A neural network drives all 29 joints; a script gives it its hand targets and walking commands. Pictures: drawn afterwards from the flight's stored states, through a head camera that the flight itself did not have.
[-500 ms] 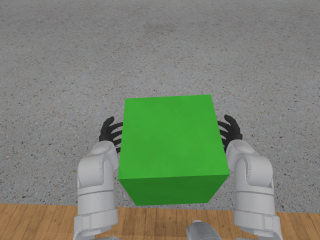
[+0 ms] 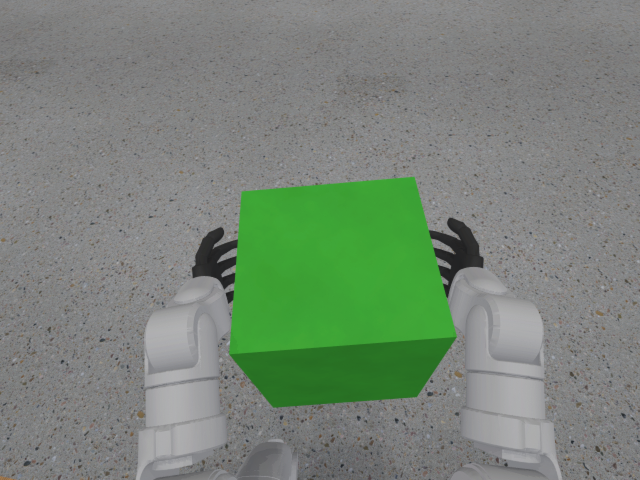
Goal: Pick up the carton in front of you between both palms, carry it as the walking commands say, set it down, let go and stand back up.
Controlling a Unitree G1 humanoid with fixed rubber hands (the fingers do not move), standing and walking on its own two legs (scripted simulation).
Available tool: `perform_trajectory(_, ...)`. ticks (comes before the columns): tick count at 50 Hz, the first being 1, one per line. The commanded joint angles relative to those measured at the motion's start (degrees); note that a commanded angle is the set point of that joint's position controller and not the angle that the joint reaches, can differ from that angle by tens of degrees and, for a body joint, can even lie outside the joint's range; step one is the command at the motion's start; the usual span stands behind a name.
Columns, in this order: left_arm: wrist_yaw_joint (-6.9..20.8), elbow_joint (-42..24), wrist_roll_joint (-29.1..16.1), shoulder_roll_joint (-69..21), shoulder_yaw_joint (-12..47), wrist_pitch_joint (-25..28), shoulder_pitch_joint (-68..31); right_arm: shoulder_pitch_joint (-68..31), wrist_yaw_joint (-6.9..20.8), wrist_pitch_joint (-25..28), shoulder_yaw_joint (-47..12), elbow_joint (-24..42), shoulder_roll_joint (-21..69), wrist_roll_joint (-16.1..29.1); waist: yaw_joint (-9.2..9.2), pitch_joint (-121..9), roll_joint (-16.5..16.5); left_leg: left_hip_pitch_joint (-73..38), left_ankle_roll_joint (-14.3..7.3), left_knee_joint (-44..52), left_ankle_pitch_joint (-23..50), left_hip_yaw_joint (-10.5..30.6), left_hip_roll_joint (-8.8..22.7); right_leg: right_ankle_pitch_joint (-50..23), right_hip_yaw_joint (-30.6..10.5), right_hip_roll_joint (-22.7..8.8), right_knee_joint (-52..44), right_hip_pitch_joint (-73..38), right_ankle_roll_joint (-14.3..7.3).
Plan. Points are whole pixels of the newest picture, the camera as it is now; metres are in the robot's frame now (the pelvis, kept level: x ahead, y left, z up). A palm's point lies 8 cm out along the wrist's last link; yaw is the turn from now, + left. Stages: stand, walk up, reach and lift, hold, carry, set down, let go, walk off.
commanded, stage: carry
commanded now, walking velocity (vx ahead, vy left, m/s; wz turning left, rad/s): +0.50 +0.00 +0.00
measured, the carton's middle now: (337, 303) +0.33 +0.02 +0.02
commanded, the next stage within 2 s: none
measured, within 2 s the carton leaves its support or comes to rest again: neither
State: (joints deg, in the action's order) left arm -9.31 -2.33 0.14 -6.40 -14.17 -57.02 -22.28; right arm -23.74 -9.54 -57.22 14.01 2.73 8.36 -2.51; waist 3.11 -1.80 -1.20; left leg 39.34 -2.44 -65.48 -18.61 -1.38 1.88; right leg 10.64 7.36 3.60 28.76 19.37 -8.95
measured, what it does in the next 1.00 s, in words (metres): walks ahead: left foot, then right foot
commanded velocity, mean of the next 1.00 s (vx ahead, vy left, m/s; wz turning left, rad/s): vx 0.50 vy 0.00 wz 0.00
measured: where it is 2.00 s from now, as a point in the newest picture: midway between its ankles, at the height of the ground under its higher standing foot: (361, 208)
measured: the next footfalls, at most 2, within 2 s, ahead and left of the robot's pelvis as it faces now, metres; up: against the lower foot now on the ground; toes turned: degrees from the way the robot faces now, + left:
left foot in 0.30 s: +0.39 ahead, +0.06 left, -0.01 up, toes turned +4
right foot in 0.76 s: +0.63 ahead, -0.16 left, -0.01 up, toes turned -10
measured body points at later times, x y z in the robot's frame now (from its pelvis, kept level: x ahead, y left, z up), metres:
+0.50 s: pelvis +0.32 +0.01 -0.01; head +0.35 +0.00 +0.44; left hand +0.67 +0.12 +0.05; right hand +0.64 -0.18 +0.06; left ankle +0.35 +0.06 -0.74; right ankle +0.27 -0.11 -0.66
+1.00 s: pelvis +0.64 -0.06 +0.01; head +0.63 -0.07 +0.46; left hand +0.88 +0.11 +0.09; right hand +0.90 -0.20 +0.09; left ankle +0.69 +0.07 -0.70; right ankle +0.60 -0.15 -0.74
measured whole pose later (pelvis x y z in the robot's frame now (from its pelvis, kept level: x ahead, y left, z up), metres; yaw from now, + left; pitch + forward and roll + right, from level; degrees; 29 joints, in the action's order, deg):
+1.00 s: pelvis +0.64 -0.06 +0.01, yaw +1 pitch +5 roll +1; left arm -8.1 -28.6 1.5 -7.5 -3.0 -66.5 2.6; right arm 2.0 -7.9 -66.9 2.4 29.6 7.5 -1.7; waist 2.3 -8.1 -0.4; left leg 30.4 0.0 -41.6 -15.4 -6.6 3.8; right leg 13.1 10.3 -3.0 17.2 9.2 -1.0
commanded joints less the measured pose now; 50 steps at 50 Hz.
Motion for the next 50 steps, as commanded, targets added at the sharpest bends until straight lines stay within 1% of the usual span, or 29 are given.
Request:
perform_trajectory(1,3.54,-6.25,-12.06,-43.36,37.59,1.71,-33.99,-31.48,0.13,1.96,-35.93,5.01,41.30,8.29,0.85,-22.06,-4.64,11.22,0.70,5.08,7.95,-2.22,0.55,-33.36,-16.43,-15.63,-6.60,-29.24,-0.06)
perform_trajectory(5,2.74,-5.89,-11.11,-40.78,37.05,1.01,-32.36,-30.12,-0.47,1.28,-35.07,4.97,38.82,7.76,1.96,-18.55,-3.39,10.31,0.45,14.92,13.65,-5.63,-1.31,-41.73,-12.82,-12.48,-5.99,-30.23,2.13)
perform_trajectory(9,2.10,-2.59,-9.53,-39.31,35.44,-0.43,-28.51,-26.71,-0.61,-0.58,-33.37,2.88,36.54,6.19,2.42,-15.53,-4.77,3.62,-0.84,30.73,19.05,-9.86,-4.29,-49.98,-8.84,-10.65,-4.74,-31.51,2.64)
perform_trajectory(11,2.14,-3.39,-9.52,-39.84,35.30,-0.55,-29.43,-27.01,-0.32,-1.07,-33.12,2.32,37.65,6.12,0.23,-17.56,-6.94,-9.85,-1.83,37.25,22.26,-12.18,-7.71,-60.33,-5.77,-10.27,0.29,-28.46,4.26)
perform_trajectory(12,2.18,-3.21,-9.37,-40.37,35.25,-0.54,-30.33,-27.40,-0.05,-1.04,-32.96,1.96,38.00,6.48,-2.00,-19.31,-8.20,-17.43,-1.92,39.58,23.12,-11.85,-7.93,-61.39,-4.50,-10.15,5.64,-26.50,5.52)
perform_trajectory(13,2.16,-2.50,-9.02,-40.53,34.98,-0.62,-30.91,-27.06,0.18,-1.13,-32.66,1.36,38.36,6.10,-5.03,-22.12,-6.04,-28.79,-2.66,42.78,25.98,-11.25,-6.37,-55.10,-2.49,-9.45,14.93,-21.36,7.26)
perform_trajectory(14,2.15,-2.16,-8.52,-40.72,34.92,-0.69,-31.69,-27.46,0.40,-0.90,-32.24,1.38,38.11,6.07,-7.68,-25.75,0.48,-44.54,-6.13,39.84,35.82,-2.47,2.42,-37.31,-2.32,-7.42,28.38,-7.97,9.66)
perform_trajectory(15,2.07,-2.76,-8.55,-40.99,34.91,-0.93,-33.16,-25.70,0.23,-0.71,-31.26,-0.62,37.09,5.63,-7.83,-29.92,14.19,-59.77,-14.87,33.83,55.25,20.66,18.12,15.08,-4.21,0.50,44.54,11.87,10.84)
perform_trajectory(16,1.63,-2.28,-7.62,-40.29,35.15,-0.93,-32.43,-25.59,0.21,-0.48,-31.54,-0.76,37.70,6.24,-9.04,-32.22,15.52,-61.20,-19.28,38.63,43.08,31.85,20.38,22.05,-8.00,1.84,56.66,21.16,9.68)
perform_trajectory(17,1.30,-3.71,-7.48,-42.59,34.40,-0.24,-32.37,-29.08,0.72,0.03,-34.60,1.78,41.54,9.36,-7.59,-32.23,9.48,-58.99,-17.37,40.41,26.87,28.78,17.71,18.42,-11.77,-1.36,57.08,23.55,7.01)
perform_trajectory(18,1.16,-4.80,-7.17,-44.08,33.41,0.40,-33.61,-32.92,1.33,0.78,-36.58,4.06,43.65,11.11,-7.56,-29.86,5.22,-54.53,-15.14,41.65,20.91,25.49,17.24,14.67,-11.48,-4.06,50.89,23.59,6.82)
perform_trajectory(19,1.10,-4.07,-6.25,-44.46,32.28,0.76,-32.73,-36.63,2.06,1.40,-38.80,6.22,46.22,13.99,-6.87,-26.24,2.40,-47.66,-14.08,43.93,19.92,22.20,16.06,12.92,-11.22,-5.39,46.74,22.42,6.72)
perform_trajectory(20,1.08,-4.71,-5.54,-44.97,31.39,1.33,-32.22,-39.02,2.72,2.00,-40.28,8.13,47.37,15.63,-5.42,-24.53,0.36,-42.79,-12.73,46.21,16.70,19.90,14.67,12.29,-10.31,-6.41,42.46,19.65,6.59)
perform_trajectory(22,1.08,-3.05,-3.60,-44.09,31.68,1.75,-29.19,-35.80,3.37,2.25,-41.16,6.86,45.66,15.86,-5.82,-22.22,3.55,-38.44,-11.81,48.60,13.79,16.16,13.49,11.91,-6.87,-6.03,34.85,17.56,7.07)
perform_trajectory(25,1.54,-6.49,-3.16,-43.69,34.04,1.63,-25.25,-31.03,3.98,2.06,-41.80,8.59,45.46,16.29,-6.43,-21.57,7.34,-40.34,-11.11,50.14,20.24,10.14,12.64,7.42,-5.03,-7.48,23.39,17.41,8.62)
perform_trajectory(28,2.20,-11.58,-4.54,-43.78,36.82,0.38,-19.92,-23.45,4.61,0.48,-42.48,10.79,45.31,16.20,-5.46,-19.81,7.88,-41.08,-8.30,49.66,29.39,4.76,11.19,-0.60,-1.56,-6.74,11.12,13.80,9.31)
perform_trajectory(31,3.37,-15.32,-6.85,-44.35,40.46,-2.17,-13.41,-14.69,4.95,-1.92,-42.88,15.35,43.53,14.91,-4.76,-17.39,8.90,-42.73,-5.74,48.81,33.62,0.68,9.60,-5.02,2.26,-4.80,0.89,9.98,9.49)
perform_trajectory(34,4.74,-19.42,-9.46,-45.49,43.29,-4.92,-8.20,-7.01,5.27,-4.68,-43.54,20.40,42.54,13.29,-3.59,-18.48,8.13,-40.18,-2.21,38.34,43.59,-5.25,7.67,-9.86,6.48,-3.00,-7.25,-4.24,8.28)
perform_trajectory(35,5.25,-20.88,-10.04,-45.80,44.11,-5.76,-6.23,-4.67,5.30,-5.51,-43.95,22.43,41.50,12.86,-2.94,-21.20,7.42,-33.23,-0.19,30.35,41.09,-7.22,6.54,-7.52,4.00,-4.99,-7.03,-15.80,6.50)
perform_trajectory(36,5.58,-21.42,-10.72,-45.18,44.21,-6.66,-4.24,-4.26,5.39,-6.56,-44.00,24.23,40.99,13.11,-1.83,-24.85,0.12,-21.55,2.10,16.75,28.44,-7.91,2.86,-9.99,-9.70,-14.20,-6.41,-28.76,3.04)
perform_trajectory(37,5.71,-23.22,-10.67,-44.19,43.87,-7.17,-2.00,-3.88,5.70,-7.48,-44.72,26.69,41.72,13.72,-2.07,-27.33,-14.32,-6.43,3.17,3.19,1.58,-6.13,-2.64,-20.77,-29.68,-26.12,-8.22,-37.72,-3.51)
perform_trajectory(38,5.84,-25.31,-11.29,-44.70,43.62,-7.72,-1.39,-3.50,6.09,-8.16,-45.08,27.64,42.16,14.55,-1.39,-26.02,-15.00,2.35,2.32,-5.08,-11.19,-2.72,-3.95,-27.74,-33.19,-27.84,-10.11,-39.81,-7.45)
perform_trajectory(39,6.12,-27.29,-11.22,-46.07,44.54,-8.04,-1.75,-2.18,6.55,-8.45,-45.36,27.43,43.89,15.19,-1.11,-25.42,-7.97,5.75,2.13,-8.39,-11.30,0.20,-1.56,-27.35,-31.78,-28.02,-9.13,-38.55,-7.76)
perform_trajectory(40,6.73,-28.53,-12.27,-48.27,45.47,-8.34,-1.03,-0.95,7.05,-8.56,-45.42,27.88,45.24,15.32,-1.10,-24.14,-2.94,5.98,1.74,-6.40,-8.72,2.09,1.64,-23.22,-26.77,-26.88,-9.20,-35.26,-5.07)
perform_trajectory(41,7.29,-29.06,-12.76,-49.74,46.90,-8.46,-1.60,1.41,7.60,-8.77,-45.13,27.06,46.30,14.19,-1.45,-21.82,-1.48,4.05,1.76,1.04,-5.21,2.21,3.40,-16.98,-23.10,-25.83,-11.67,-30.54,-2.22)
perform_trajectory(42,8.01,-30.25,-13.82,-51.25,48.02,-8.42,-2.06,1.40,7.95,-8.51,-45.77,28.31,47.95,14.16,-1.88,-19.78,-1.40,1.24,1.98,6.89,-2.81,1.29,4.10,-12.37,-19.13,-24.20,-14.66,-26.72,0.15)
perform_trajectory(43,8.67,-31.49,-14.40,-51.65,48.67,-8.29,-1.79,0.99,8.21,-8.29,-46.51,30.11,48.90,14.09,-1.98,-18.00,-3.59,-1.52,2.61,11.42,-1.19,-0.94,3.94,-8.77,-16.39,-23.40,-17.32,-22.00,1.04)
perform_trajectory(47,9.47,-34.12,-15.30,-47.07,49.66,-8.98,-0.80,3.94,7.62,-8.56,-46.32,30.83,45.53,12.69,-2.68,-12.85,-8.50,-12.31,2.35,28.76,5.19,-6.28,1.91,-2.01,-5.06,-18.84,-20.09,-12.82,2.76)
perform_trajectory(50,8.58,-32.82,-13.44,-41.48,47.43,-10.26,3.18,5.39,6.84,-9.82,-45.64,31.17,41.04,12.21,-2.16,-9.89,-9.11,-14.11,2.55,34.24,11.03,-9.50,0.97,-2.10,-4.36,-19.79,-19.28,-12.86,3.20)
